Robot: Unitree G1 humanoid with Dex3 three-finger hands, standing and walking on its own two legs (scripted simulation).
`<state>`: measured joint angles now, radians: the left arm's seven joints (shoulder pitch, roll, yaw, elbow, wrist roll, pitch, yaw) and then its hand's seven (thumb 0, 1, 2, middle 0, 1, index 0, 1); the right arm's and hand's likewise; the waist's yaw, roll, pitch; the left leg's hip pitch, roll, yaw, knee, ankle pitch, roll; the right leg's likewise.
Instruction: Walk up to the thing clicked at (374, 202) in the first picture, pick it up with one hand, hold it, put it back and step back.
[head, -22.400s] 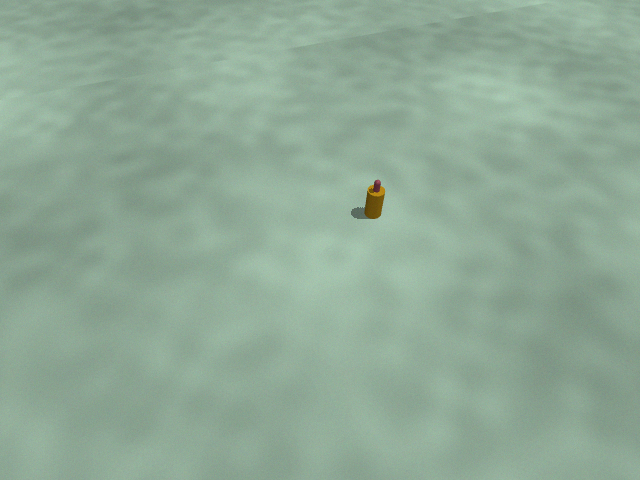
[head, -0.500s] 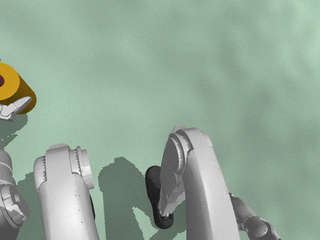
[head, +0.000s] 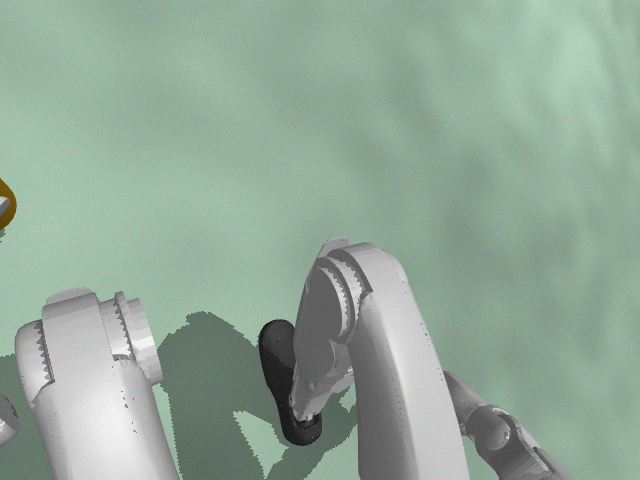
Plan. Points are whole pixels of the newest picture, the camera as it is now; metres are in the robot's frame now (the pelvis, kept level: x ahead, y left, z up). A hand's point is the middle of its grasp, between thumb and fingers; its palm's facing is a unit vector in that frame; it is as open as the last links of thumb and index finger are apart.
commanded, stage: lower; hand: left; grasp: from the side
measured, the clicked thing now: out of the picture +0.44 +0.29 -0.14
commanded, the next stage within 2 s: loosen in 1.00 s
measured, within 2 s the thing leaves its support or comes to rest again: rests again in 1.08 s
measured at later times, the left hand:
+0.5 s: hand out of the picture +0.45 +0.29 -0.16, palm faces +0.38 -0.93 -0.01, open 10.7 cm
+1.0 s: hand out of the picture +0.45 +0.29 -0.18, palm faces +0.38 -0.92 +0.00, open 10.7 cm
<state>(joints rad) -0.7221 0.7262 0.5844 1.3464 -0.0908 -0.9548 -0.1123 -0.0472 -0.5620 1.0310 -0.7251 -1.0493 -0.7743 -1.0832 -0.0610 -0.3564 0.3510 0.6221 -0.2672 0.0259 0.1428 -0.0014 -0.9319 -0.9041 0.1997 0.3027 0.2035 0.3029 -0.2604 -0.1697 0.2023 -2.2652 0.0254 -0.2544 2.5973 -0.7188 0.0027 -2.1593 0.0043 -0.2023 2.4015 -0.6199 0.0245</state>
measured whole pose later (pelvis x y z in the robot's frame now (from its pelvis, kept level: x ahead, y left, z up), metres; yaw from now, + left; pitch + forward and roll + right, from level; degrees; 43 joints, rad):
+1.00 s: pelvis -0.01 +0.01 -0.01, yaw -4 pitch +14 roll -18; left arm -0.71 0.87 0.56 1.47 -0.08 -1.07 -0.01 -0.04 -0.56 1.03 -0.72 -1.06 -0.77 -1.09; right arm -0.17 -0.38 0.51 0.56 -0.35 0.04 0.13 0.00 -0.91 -0.90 0.20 0.30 0.20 0.30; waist -0.28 -0.26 0.32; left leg -2.22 0.03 -0.35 2.65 -0.73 0.01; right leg -2.09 0.04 -0.27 2.38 -0.59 0.06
